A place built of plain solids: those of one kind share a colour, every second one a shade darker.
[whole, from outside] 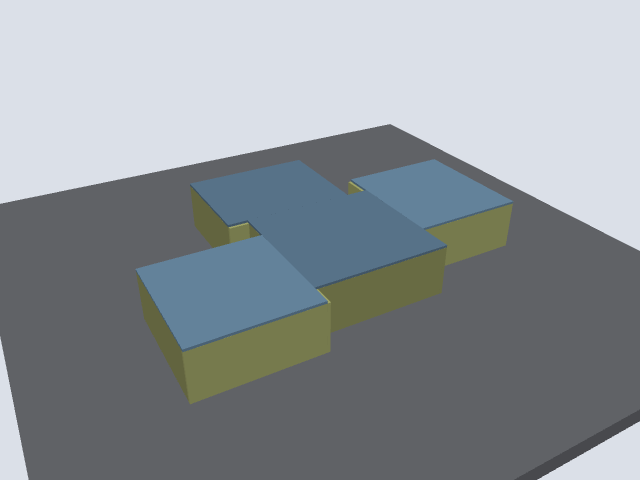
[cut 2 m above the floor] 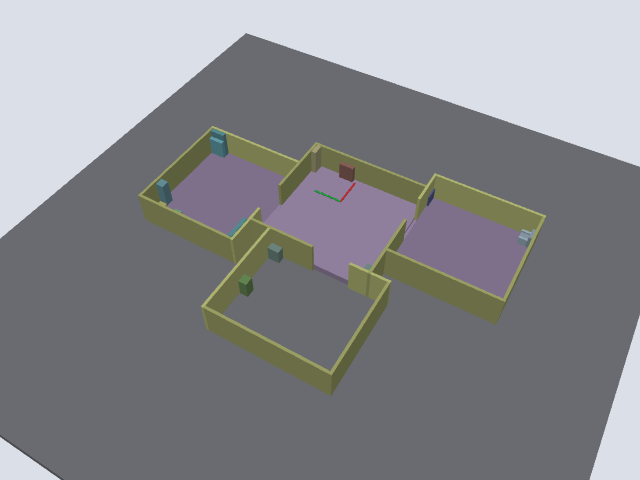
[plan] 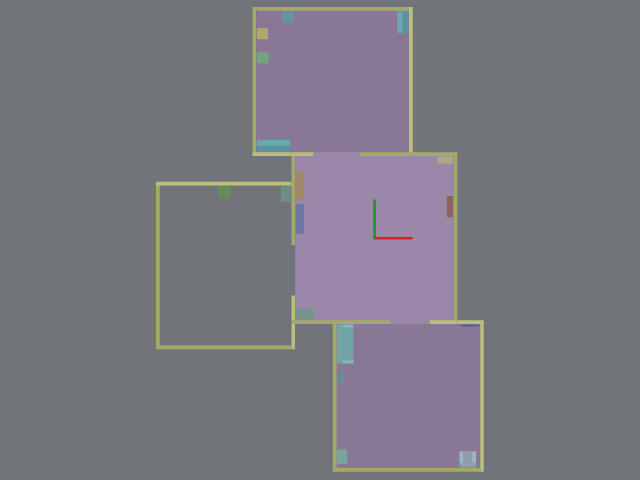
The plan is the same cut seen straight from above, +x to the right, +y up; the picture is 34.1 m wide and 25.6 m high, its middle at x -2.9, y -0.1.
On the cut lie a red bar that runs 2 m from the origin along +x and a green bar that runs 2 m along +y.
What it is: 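One storey of an old house, long lived in; a hub and three side rooms behind broad openings; a side room's floor lies below the hub's by a bare drop, by one riser or not at all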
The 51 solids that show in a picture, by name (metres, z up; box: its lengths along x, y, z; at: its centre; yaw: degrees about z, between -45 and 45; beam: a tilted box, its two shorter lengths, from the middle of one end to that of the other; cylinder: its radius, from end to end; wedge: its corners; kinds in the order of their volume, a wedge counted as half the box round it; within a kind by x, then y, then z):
{
 "floor_1": {"box": [8.15, 7.55, 0.56], "at": [-2.23, 8.35, 0.23]},
 "floor_2": {"box": [2.48, 0.2, 0.56], "at": [-2.0, 4.48, 0.23]},
 "floor_3": {"box": [8.45, 8.76, 0.56], "at": [0.0, 0.0, 0.23]},
 "floor_4": {"box": [7.66, 7.68, 0.4], "at": [1.81, -8.42, 0.15]},
 "floor_5": {"box": [2.12, 0.2, 0.4], "at": [1.89, -4.48, 0.15]},
 "wall_1": {"box": [0.2, 8.54, 3.38], "at": [-11.54, -1.46, 1.64]},
 "wall_2": {"box": [7.22, 0.2, 3.38], "at": [-8.03, -5.83, 1.64]},
 "wall_3": {"box": [7.22, 0.2, 3.38], "at": [-8.03, 2.91, 1.64]},
 "wall_4": {"box": [0.2, 7.75, 3.38], "at": [-6.41, 8.45, 1.64]},
 "wall_5": {"box": [2.08, 0.2, 3.38], "at": [-5.47, 4.48, 1.64]},
 "wall_6": {"box": [0.2, 1.35, 3.38], "at": [-4.33, -5.25, 1.64]},
 "wall_7": {"box": [0.2, 1.32, 3.38], "at": [-4.33, -3.72, 1.64]},
 "wall_8": {"box": [0.2, 4.74, 3.38], "at": [-4.33, 2.01, 1.64]},
 "wall_9": {"box": [1.19, 0.2, 3.38], "at": [-3.83, 4.48, 1.64]},
 "wall_10": {"box": [8.15, 0.2, 3.38], "at": [-2.23, 12.23, 1.64]},
 "wall_11": {"box": [0.2, 7.88, 3.38], "at": [-2.12, -8.52, 1.64]},
 "wall_12": {"box": [5.25, 0.2, 3.38], "at": [-1.8, -4.48, 1.64]},
 "wall_13": {"box": [7.66, 0.2, 3.38], "at": [1.81, -12.36, 1.64]},
 "wall_14": {"box": [5.19, 0.2, 3.38], "at": [1.83, 4.48, 1.64]},
 "wall_15": {"box": [0.2, 7.75, 3.38], "at": [1.95, 8.45, 1.64]},
 "wall_16": {"box": [1.48, 0.2, 3.38], "at": [3.69, -4.48, 1.64]},
 "wall_17": {"box": [0.2, 8.76, 3.38], "at": [4.33, 0.0, 1.64]},
 "wall_18": {"box": [1.42, 0.2, 3.38], "at": [5.13, -4.48, 1.64]},
 "wall_19": {"box": [0.2, 7.88, 3.38], "at": [5.74, -8.52, 1.64]},
 "roof_1": {"box": [7.22, 8.94, 0.16], "at": [-8.03, -1.46, 3.41]},
 "roof_2": {"box": [8.55, 7.75, 0.16], "at": [-2.23, 8.45, 3.41]},
 "roof_3": {"box": [8.85, 9.16, 0.16], "at": [0.0, 0.0, 3.41]},
 "roof_4": {"box": [8.06, 7.88, 0.16], "at": [1.81, -8.52, 3.41]},
 "kitchen_run_1": {"box": [1.79, 0.31, 2.15], "at": [-5.38, 4.76, 1.58]},
 "kitchen_run_2": {"box": [1.79, 0.31, 1.45], "at": [-5.38, 5.07, 1.23]},
 "kitchen_run_3": {"box": [0.29, 1.16, 1.46], "at": [1.35, 11.52, 1.24]},
 "kitchen_run_4": {"box": [0.32, 1.16, 2.15], "at": [1.66, 11.52, 1.58]},
 "sofa_1": {"box": [0.32, 2.09, 0.85], "at": [-1.83, -5.65, 0.77]},
 "sofa_2": {"box": [0.55, 1.92, 0.47], "at": [-1.4, -5.73, 0.58]},
 "sideboard_1": {"box": [0.44, 1.62, 1.21], "at": [-3.98, 1.03, 1.11]},
 "highchair_pram_1": {"box": [1.01, 0.58, 1.2], "at": [-3.69, -4.06, 1.11]},
 "hall_bench_1": {"box": [0.46, 1.51, 0.99], "at": [-3.97, 2.79, 1.0]},
 "fridge_1": {"box": [0.61, 0.6, 1.86], "at": [-4.62, 11.8, 1.44]},
 "coat_rack_1": {"box": [0.83, 0.38, 2.04], "at": [3.78, 4.16, 1.53]},
 "carton_stack_1": {"box": [0.66, 0.61, 1.36], "at": [-8.0, 2.48, 0.63]},
 "chest_drawers_1": {"box": [0.53, 0.86, 1.16], "at": [-4.72, 2.35, 0.53]},
 "armchair_1": {"box": [0.19, 0.62, 0.6], "at": [4.63, -11.68, 0.65]},
 "armchair_2": {"box": [0.89, 0.24, 0.97], "at": [4.98, -12.11, 0.83]},
 "armchair_3": {"box": [0.7, 0.62, 0.48], "at": [5.07, -11.68, 0.58]},
 "armchair_4": {"box": [0.19, 0.62, 0.13], "at": [5.33, -11.68, 0.89]},
 "bookcase_1": {"box": [0.33, 1.13, 1.34], "at": [4.04, 1.68, 1.18]},
 "cooker_1": {"box": [0.6, 0.59, 1.31], "at": [-5.98, 10.9, 1.16]},
 "tv_unit_1": {"box": [0.55, 0.77, 1.04], "at": [-1.72, -11.66, 0.87]},
 "washing_machine_1": {"box": [0.63, 0.57, 1.2], "at": [-5.96, 9.61, 1.11]},
 "side_table_1": {"box": [0.39, 0.54, 0.67], "at": [-1.8, -7.46, 0.68]},
 "radiator_1": {"box": [1.01, 0.11, 0.95], "at": [5.11, -4.66, 0.82]}
}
